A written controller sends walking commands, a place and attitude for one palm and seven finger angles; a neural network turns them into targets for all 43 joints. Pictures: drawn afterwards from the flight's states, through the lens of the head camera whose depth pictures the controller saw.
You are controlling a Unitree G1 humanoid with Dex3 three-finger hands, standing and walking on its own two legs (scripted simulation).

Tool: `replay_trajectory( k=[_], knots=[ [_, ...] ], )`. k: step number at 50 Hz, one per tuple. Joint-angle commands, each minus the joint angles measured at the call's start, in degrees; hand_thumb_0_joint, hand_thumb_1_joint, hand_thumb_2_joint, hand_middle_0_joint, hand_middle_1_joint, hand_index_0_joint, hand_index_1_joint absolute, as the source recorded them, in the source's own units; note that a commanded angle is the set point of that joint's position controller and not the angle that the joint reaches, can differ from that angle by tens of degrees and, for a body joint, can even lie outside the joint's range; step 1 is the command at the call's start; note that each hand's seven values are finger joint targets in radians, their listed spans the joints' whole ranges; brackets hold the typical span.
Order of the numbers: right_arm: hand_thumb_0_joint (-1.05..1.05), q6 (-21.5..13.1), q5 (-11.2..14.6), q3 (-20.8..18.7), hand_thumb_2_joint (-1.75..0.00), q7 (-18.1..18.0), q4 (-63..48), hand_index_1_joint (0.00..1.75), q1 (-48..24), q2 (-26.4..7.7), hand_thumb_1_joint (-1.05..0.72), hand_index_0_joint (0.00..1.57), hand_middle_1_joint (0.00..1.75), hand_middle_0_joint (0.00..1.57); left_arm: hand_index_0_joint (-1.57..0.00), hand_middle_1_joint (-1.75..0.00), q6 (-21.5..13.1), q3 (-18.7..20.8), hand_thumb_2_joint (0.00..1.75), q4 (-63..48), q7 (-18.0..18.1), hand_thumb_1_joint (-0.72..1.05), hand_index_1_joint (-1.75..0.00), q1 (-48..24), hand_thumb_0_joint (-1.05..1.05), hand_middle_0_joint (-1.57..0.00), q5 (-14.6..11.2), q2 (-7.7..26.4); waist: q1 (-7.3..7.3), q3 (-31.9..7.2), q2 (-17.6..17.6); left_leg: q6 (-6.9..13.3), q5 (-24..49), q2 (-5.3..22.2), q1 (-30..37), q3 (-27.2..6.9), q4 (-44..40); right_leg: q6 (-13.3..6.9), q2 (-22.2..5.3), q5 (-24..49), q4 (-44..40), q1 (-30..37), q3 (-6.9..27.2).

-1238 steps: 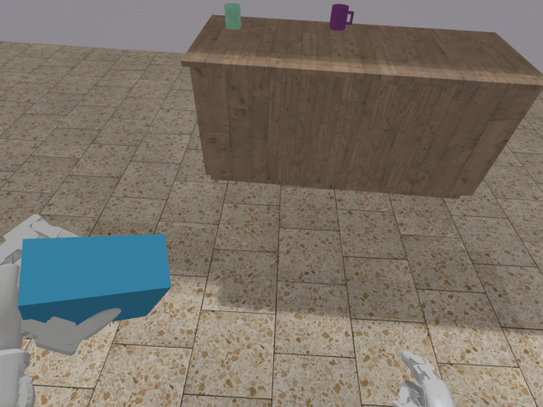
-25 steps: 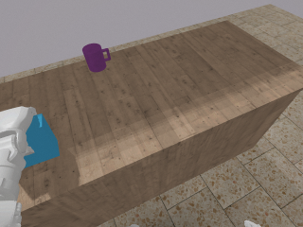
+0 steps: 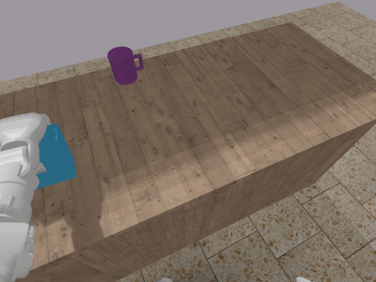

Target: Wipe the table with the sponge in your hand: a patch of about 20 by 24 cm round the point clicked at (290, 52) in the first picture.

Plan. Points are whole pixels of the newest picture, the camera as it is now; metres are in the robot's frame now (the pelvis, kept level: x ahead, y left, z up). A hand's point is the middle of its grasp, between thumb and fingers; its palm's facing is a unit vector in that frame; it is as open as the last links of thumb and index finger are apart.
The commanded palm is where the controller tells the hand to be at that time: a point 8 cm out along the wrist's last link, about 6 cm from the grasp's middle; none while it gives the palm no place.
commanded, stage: slide across to the middle lane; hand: left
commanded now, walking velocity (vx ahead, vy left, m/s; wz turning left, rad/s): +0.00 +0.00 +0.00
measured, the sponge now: (40, 165) +0.36 +0.38 +0.00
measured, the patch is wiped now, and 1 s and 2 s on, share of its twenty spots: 0.40 0.65 0.75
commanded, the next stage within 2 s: wipe back along the middle lane in 0.68 s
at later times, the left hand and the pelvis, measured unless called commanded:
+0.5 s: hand (48, 138) +0.40 +0.35 +0.05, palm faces -0.09 +0.01 -1.00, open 9.9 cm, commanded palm +0.38 +0.30 +0.10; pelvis +0.02 +0.02 +0.01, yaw +1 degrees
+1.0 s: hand (72, 137) +0.41 +0.30 +0.05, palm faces -0.08 +0.01 -1.00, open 9.9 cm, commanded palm +0.37 +0.27 +0.09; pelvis +0.03 +0.00 +0.02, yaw +0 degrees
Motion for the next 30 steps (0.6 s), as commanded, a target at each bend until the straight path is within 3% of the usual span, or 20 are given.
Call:
replay_trajectory(
  k=[1,2,3,4,6,7,12,15,17,18,19,20,22,26,27,30],
  knots=[
    [0.0,-1.36,0.07,-2.94,-0.9,-0.67,-5.41,0.3,1.57,-9.42,-0.9,0.2,0.3,0.2,-1.2,-1.6,1.44,0.35,1.3,-5.54,2.98,0.1,-1.6,-16.97,0.0,-1.2,0.82,10.71,-3.68,-12.0,-3.27,0.76,4.71,1.84,12.39,-1.92,-5.2,-0.93,-1.34,5.19,-6.32,1.35,2.49],
    [0.0,-1.41,0.05,-3.07,-0.9,-0.81,-5.23,0.3,1.28,-9.32,-0.9,0.2,0.3,0.2,-1.2,-1.6,1.15,1.94,1.3,-6.35,3.05,0.1,-1.6,-16.98,0.0,-1.2,0.35,11.6,-3.15,-13.06,-3.03,0.77,5.97,2.05,13.46,-2.35,-5.37,-1.14,-1.28,6.02,-6.39,1.87,2.73],
    [0.0,-1.41,-0.05,-3.12,-0.9,-0.78,-5.28,0.3,1.53,-9.12,-0.9,0.2,0.3,0.2,-1.2,-1.6,0.82,-0.71,1.3,-8.44,3.01,0.1,-1.6,-19.09,0.0,-1.2,0.15,9.31,-3.85,-13.7,-1.22,0.69,6.8,2.03,15.06,-2.2,-5.13,-1.07,-1.26,6.55,-6.22,1.61,2.44],
    [0.0,-1.47,-0.02,-3.29,-0.9,-0.61,-5.38,0.3,1.49,-8.81,-0.9,0.2,0.3,0.2,-1.2,-1.6,0.92,-0.89,1.3,-8.6,3.11,0.1,-1.6,-17.77,0.0,-1.2,-0.02,8.26,-3.44,-13.96,-1.28,0.51,6.64,2.11,16.0,-2.71,-5.61,-1.11,-1.23,5.88,-6.43,1.59,2.21],
    [0.0,-1.59,0.09,-3.22,-0.9,-0.63,-5.11,0.3,0.71,-8.53,-0.9,0.2,0.3,0.2,-1.2,-1.6,1.25,-3.0,1.3,-10.14,3.37,0.1,-1.6,-19.76,0.0,-1.2,-0.77,5.61,-4.19,-13.14,-1.48,0.38,5.45,2.37,17.43,-3.12,-6.38,-0.97,-1.25,5.06,-6.97,0.76,2.18],
    [0.0,-1.77,0.1,-3.27,-0.9,-0.77,-4.89,0.3,0.29,-8.51,-0.9,0.2,0.3,0.2,-1.2,-1.6,1.07,-0.89,1.3,-11.02,3.59,0.1,-1.6,-19.77,0.0,-1.2,-1.67,6.85,-3.5,-13.8,-0.94,0.38,6.36,2.55,18.27,-3.35,-6.71,-1.21,-1.29,5.97,-7.21,1.44,2.39],
    [0.0,-2.11,0.24,-3.28,-0.9,-0.52,-4.24,0.3,-1.56,-8.0,-0.9,0.2,0.3,0.2,-1.2,-1.6,2.51,-3.57,1.3,-14.23,3.82,0.1,-1.6,-20.0,0.0,-1.2,-3.23,2.7,-3.28,-14.48,0.44,-0.41,8.96,2.79,22.84,-4.27,-8.33,-1.33,-1.39,7.25,-7.82,2.71,1.82],
    [0.0,-2.04,0.13,-3.15,-0.9,-0.22,-4.03,0.3,-2.13,-7.81,-0.9,0.2,0.3,0.2,-1.2,-1.6,4.34,-6.62,1.3,-14.02,3.53,0.1,-1.6,-19.55,0.0,-1.2,-3.02,-0.69,-3.48,-12.82,0.39,-1.03,8.99,2.83,24.06,-4.84,-9.27,-1.41,-1.37,6.96,-8.13,2.38,1.07],
    [0.0,-2.07,0.16,-3.05,-0.9,-0.23,-3.95,0.3,-3.18,-7.83,-0.9,0.2,0.3,0.2,-1.2,-1.6,5.09,-6.66,1.3,-14.67,3.46,0.1,-1.6,-19.75,0.0,-1.2,-3.46,-1.89,-2.98,-12.33,1.15,-1.84,9.28,3.14,25.38,-6.05,-10.36,-1.71,-1.32,6.96,-8.07,1.72,0.94],
    [0.0,-2.12,-0.09,-3.29,-0.9,-0.21,-3.82,0.3,-2.84,-7.68,-0.9,0.2,0.3,0.2,-1.2,-1.6,5.16,-9.08,1.3,-15.8,3.35,0.1,-1.6,-21.42,0.0,-1.2,-3.43,-4.21,-3.75,-12.67,1.88,-2.05,9.35,3.24,26.92,-6.27,-10.14,-1.64,-1.31,6.84,-7.93,1.01,0.58],
    [0.0,-2.11,-0.04,-3.35,-0.9,-0.01,-3.83,0.3,-2.91,-7.43,-0.9,0.2,0.3,0.2,-1.2,-1.6,5.76,-8.72,1.3,-14.84,3.38,0.1,-1.6,-19.03,0.0,-1.2,-3.37,-4.7,-3.01,-13.08,0.77,-2.22,9.92,3.3,26.99,-6.58,-10.35,-1.67,-1.38,7.04,-7.91,1.56,0.45],
    [0.0,-1.94,-0.11,-3.21,-0.9,0.05,-3.85,0.3,-3.22,-7.47,-0.9,0.2,0.3,0.2,-1.2,-1.6,6.21,-9.12,1.3,-14.77,3.33,0.1,-1.6,-19.24,0.0,-1.2,-3.32,-5.15,-3.18,-12.81,-0.13,-2.39,10.26,3.33,26.99,-6.57,-10.37,-1.69,-1.29,7.27,-7.95,1.8,0.38],
    [0.0,-1.68,-0.19,-3.16,-0.9,0.06,-3.65,0.3,-4.1,-7.45,-0.9,0.2,0.3,0.2,-1.2,-1.6,6.82,-7.84,1.3,-15.26,3.43,0.1,-1.6,-19.78,0.0,-1.2,-3.65,-4.6,-2.64,-13.02,0.24,-2.56,12.15,3.1,27.16,-6.11,-10.4,-1.9,-1.39,8.48,-8.29,2.89,0.71],
    [0.0,-0.75,-0.39,-2.96,-0.9,0.39,-4.29,0.3,-4.77,-7.19,-0.9,0.2,0.3,0.2,-1.2,-1.6,8.84,-9.05,1.3,-15.5,3.41,0.1,-1.6,-19.14,0.0,-1.2,-2.67,-5.73,-2.22,-14.18,-0.47,-2.84,15.86,2.91,27.51,-5.34,-9.96,-1.88,-1.45,10.07,-8.41,4.82,0.53],
    [0.0,-0.6,-0.43,-2.94,-0.9,0.32,-4.02,0.3,-4.94,-7.33,-0.9,0.2,0.3,0.2,-1.2,-1.6,8.94,-8.53,1.3,-15.71,3.46,0.1,-1.6,-20.97,0.0,-1.2,-2.54,-5.25,-2.72,-13.75,-1.25,-3.32,16.55,3.17,27.74,-6.15,-10.04,-1.98,-1.4,10.43,-7.99,4.52,0.32],
    [0.0,-0.02,-0.74,-2.97,-0.9,0.58,-4.42,0.3,-5.48,-6.84,-0.9,0.2,0.3,0.2,-1.2,-1.6,10.12,-10.57,1.3,-15.47,3.77,0.1,-1.6,-20.24,0.0,-1.2,-1.93,-8.2,-2.41,-13.98,0.02,-3.38,18.41,3.06,28.45,-5.48,-9.51,-2.05,-1.43,10.96,-8.03,4.24,0.21]
  ],
)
